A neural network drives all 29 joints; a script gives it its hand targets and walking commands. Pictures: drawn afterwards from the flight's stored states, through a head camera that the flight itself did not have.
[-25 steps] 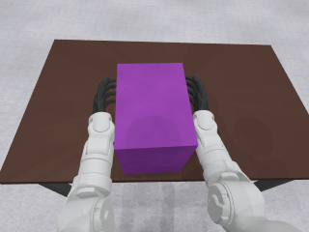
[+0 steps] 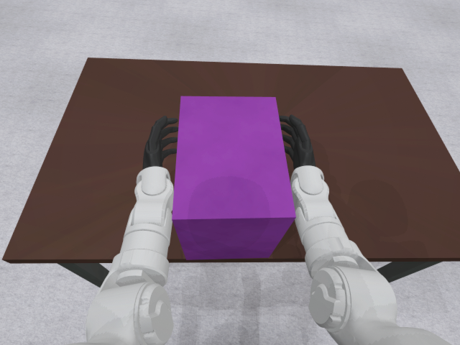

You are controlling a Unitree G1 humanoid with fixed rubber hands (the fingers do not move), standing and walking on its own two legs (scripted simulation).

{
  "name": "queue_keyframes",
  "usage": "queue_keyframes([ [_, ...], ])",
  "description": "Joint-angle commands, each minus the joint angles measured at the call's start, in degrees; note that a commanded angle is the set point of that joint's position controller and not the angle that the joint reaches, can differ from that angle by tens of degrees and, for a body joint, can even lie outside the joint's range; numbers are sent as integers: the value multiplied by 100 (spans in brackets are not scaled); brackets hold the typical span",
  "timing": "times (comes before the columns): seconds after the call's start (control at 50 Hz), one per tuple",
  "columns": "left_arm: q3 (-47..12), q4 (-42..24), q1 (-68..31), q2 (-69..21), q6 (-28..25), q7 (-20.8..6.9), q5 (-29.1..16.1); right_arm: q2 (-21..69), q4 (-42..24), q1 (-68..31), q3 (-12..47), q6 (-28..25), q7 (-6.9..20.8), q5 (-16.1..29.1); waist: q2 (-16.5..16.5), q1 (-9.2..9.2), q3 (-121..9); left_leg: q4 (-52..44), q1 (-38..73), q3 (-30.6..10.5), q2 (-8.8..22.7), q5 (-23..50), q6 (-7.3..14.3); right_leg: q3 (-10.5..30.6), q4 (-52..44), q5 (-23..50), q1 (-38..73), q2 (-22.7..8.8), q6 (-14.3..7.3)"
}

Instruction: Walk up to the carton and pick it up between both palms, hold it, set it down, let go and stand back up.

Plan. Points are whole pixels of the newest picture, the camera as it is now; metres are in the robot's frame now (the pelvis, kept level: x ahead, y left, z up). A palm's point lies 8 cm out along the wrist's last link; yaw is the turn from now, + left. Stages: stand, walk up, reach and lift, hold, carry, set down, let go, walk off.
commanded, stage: set down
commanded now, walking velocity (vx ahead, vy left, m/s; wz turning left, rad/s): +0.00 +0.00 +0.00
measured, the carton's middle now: (228, 183) +0.40 +0.02 +0.01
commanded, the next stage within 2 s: none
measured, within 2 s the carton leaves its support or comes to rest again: neither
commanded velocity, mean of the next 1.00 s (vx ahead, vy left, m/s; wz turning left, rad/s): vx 0.00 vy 0.00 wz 0.00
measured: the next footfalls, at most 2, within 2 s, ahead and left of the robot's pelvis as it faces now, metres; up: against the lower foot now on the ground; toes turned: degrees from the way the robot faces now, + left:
none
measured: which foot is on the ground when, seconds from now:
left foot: down 0.00-1.00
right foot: down 0.00-1.00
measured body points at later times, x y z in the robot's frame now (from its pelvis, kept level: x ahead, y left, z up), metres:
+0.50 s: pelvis +0.00 +0.00 +0.00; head +0.09 +0.01 +0.44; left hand +0.43 +0.15 +0.05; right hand +0.45 -0.11 +0.06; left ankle -0.03 +0.14 -0.74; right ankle -0.02 -0.10 -0.74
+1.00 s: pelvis +0.00 +0.00 +0.00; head +0.09 +0.01 +0.44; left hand +0.43 +0.15 +0.05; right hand +0.45 -0.11 +0.05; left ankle -0.03 +0.14 -0.74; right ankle -0.02 -0.10 -0.74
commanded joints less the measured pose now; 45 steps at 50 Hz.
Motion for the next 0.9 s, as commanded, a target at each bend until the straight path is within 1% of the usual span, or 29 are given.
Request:
queue_keyframes([
  [0.0,-740,289,-3185,-2732,-411,-454,454,2756,356,-3375,782,-439,923,-616,245,855,-3489,112,1277,694,-126,3344,-67,-161,415,2622,2085,98,-43],
  [0.04,-835,239,-3264,-2730,-472,-420,313,2791,330,-3460,733,-443,906,-547,270,749,-3504,137,1161,678,-157,3400,-116,-222,438,2782,2179,111,50],
  [0.06,-661,274,-3075,-2769,-500,-411,447,2879,439,-3311,828,-444,938,-603,96,913,-3479,150,1185,708,-125,3418,-61,-153,473,2734,2123,128,53],
  [0.08,-752,339,-3090,-2785,-482,-428,419,2787,337,-3372,838,-507,874,-606,159,791,-3515,213,1091,653,-135,3483,-56,-193,492,2870,2107,122,17],
  [0.1,-609,491,-2838,-2729,-492,-461,450,2911,393,-3202,1008,-453,885,-555,-82,907,-3249,131,1006,689,-149,3553,-36,-126,489,3296,2430,100,54],
  [0.12,-626,481,-2973,-2732,-457,-492,498,2924,502,-3257,819,-456,870,-619,26,757,-3165,65,911,684,-134,3269,-17,-65,464,3009,2500,62,53],
  [0.2,-797,365,-3031,-2751,-592,-412,367,2623,576,-3292,683,-520,862,-573,287,699,-3365,231,1139,634,-55,3577,-103,-178,496,2689,1972,141,-14],
  [0.24,-578,475,-2963,-2640,-589,-437,431,2656,647,-3144,717,-515,838,-680,-42,681,-3274,213,1095,654,-110,3589,-65,-125,482,3026,2200,97,43],
  [0.26,-360,692,-2879,-2476,-603,-468,572,2598,562,-3195,722,-459,874,-715,-103,834,-3045,21,677,743,-140,3050,-6,-110,415,2842,2465,63,79],
  [0.28,-481,603,-2842,-2481,-600,-469,571,2601,659,-3056,698,-470,849,-699,112,765,-3045,80,653,771,-137,3153,7,-107,582,2978,2404,28,83],
  [0.32,-361,658,-2872,-2377,-593,-438,573,2520,456,-3220,689,-460,879,-671,61,812,-2901,-64,556,742,-157,2650,53,-84,556,2475,2357,59,77],
  [0.34,-364,667,-2933,-2429,-617,-418,506,2406,390,-3374,704,-446,888,-720,-9,909,-3356,63,460,780,-166,2897,35,-64,592,2798,2446,41,52],
  [0.36,-548,457,-2945,-2281,-676,-345,406,2142,342,-3244,625,-495,798,-582,208,743,-3259,77,665,704,-149,3166,-40,-115,631,2787,2348,112,14],
  [0.38,-504,455,-2981,-2158,-684,-364,360,2110,341,-3265,613,-501,846,-602,9,714,-3287,71,821,700,-140,3121,-20,-75,485,2800,2325,94,46],
  [0.4,-492,425,-3049,-2142,-657,-317,411,2015,574,-3168,435,-453,773,-612,165,667,-3339,259,782,725,-127,3349,-36,-85,572,2852,2080,101,-7],
  [0.42,-272,590,-3047,-2127,-664,-301,533,2078,565,-3213,348,-404,776,-689,54,786,-3357,237,823,726,-152,3404,-31,-72,524,2785,2099,120,8],
  [0.46,-362,482,-2856,-2022,-609,-301,453,1848,487,-3127,365,-423,744,-595,184,607,-3185,258,910,672,-112,3493,-58,-86,521,2774,2190,141,9],
  [0.48,-329,672,-2907,-2102,-647,-307,457,2031,624,-3157,391,-394,735,-580,58,769,-3074,210,783,695,-92,3317,-16,-76,502,2645,2040,109,30],
  [0.5,-234,569,-2941,-2265,-628,-377,597,2354,517,-3131,509,-352,741,-692,-104,740,-2984,219,697,745,-140,3397,18,-55,583,2941,2259,89,62],
  [0.54,-276,622,-2920,-1957,-683,-284,490,1922,454,-3158,698,-468,733,-423,113,822,-3225,256,707,697,-114,3488,9,-13,669,3007,2247,82,50],
  [0.58,-505,217,-2888,-1784,-757,-178,418,1559,195,-3205,606,-570,606,-285,173,688,-3836,551,896,686,-90,4156,-43,-36,805,3477,2180,144,74],
  [0.62,-411,413,-2829,-1887,-751,-150,491,1758,515,-2992,452,-461,619,-376,343,626,-3379,482,987,605,-69,3799,-90,-32,624,2692,1739,119,-4],
  [0.66,-151,518,-2916,-1758,-734,-162,597,1767,443,-3118,366,-447,637,-530,109,732,-3255,427,872,654,-87,3682,-22,-22,504,2444,1828,128,-42],
  [0.72,-181,373,-2669,-1571,-682,-130,524,1461,302,-2947,494,-392,510,-335,128,715,-3352,468,785,743,-173,3822,2,-17,714,3087,1964,94,24],
  [0.78,-307,208,-2876,-1685,-634,-86,563,1285,491,-2961,273,-348,495,-410,342,527,-3242,506,976,575,-78,3766,-74,-38,579,2459,1640,148,-28],
  [0.8,-214,306,-2723,-1732,-609,-106,546,1610,335,-2911,533,-298,500,-307,97,685,-3070,484,870,662,-110,3845,-30,16,641,2802,1869,137,-3],
  [0.84,-232,203,-2636,-1203,-648,6,380,877,63,-3051,669,-384,447,-54,103,745,-3660,572,822,622,-93,4117,-48,41,773,3182,2034,201,34],
  [0.86,-242,270,-2703,-1429,-703,-53,423,1296,282,-3068,628,-351,388,-147,30,639,-3213,558,526,636,-128,3754,-14,48,757,2964,1936,100,28],
  [0.88,-283,79,-2682,-1088,-703,-9,273,859,-1,-3028,726,-414,373,-20,123,672,-3645,604,536,650,-148,4007,-13,32,826,3374,2211,112,34],
])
